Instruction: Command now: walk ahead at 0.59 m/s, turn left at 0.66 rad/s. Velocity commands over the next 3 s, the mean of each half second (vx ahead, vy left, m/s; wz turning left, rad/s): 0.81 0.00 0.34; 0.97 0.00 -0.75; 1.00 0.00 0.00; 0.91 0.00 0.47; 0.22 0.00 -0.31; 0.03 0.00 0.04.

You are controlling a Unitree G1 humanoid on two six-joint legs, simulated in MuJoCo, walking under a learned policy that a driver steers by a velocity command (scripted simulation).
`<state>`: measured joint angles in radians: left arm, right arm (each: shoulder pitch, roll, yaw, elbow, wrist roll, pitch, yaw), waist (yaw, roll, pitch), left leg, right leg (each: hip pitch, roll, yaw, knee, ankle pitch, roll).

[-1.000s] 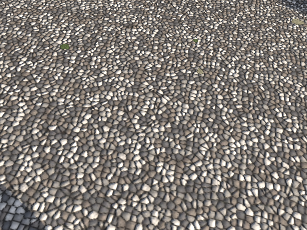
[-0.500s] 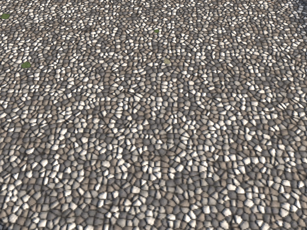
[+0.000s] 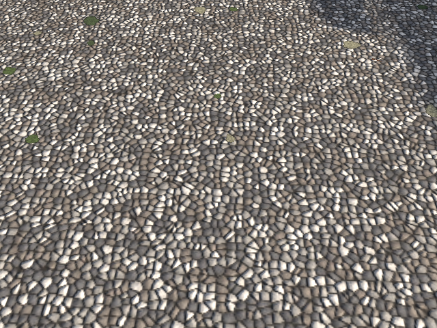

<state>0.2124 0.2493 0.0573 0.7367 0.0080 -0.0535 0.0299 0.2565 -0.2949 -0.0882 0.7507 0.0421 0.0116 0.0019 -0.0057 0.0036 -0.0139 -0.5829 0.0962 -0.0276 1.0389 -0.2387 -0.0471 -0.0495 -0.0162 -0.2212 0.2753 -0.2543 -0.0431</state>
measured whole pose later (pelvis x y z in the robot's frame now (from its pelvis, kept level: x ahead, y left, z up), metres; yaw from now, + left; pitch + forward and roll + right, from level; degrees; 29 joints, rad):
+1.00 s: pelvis +0.71 +0.21 -0.02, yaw -13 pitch -1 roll +0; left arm 0.50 0.20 0.04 0.80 -0.01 -0.07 -0.03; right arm 0.00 -0.19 0.01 0.54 -0.01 -0.15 0.00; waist 0.08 0.02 0.04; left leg -0.65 0.06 -0.22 1.22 -0.26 0.00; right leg -0.25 0.22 0.08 0.56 -0.27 -0.19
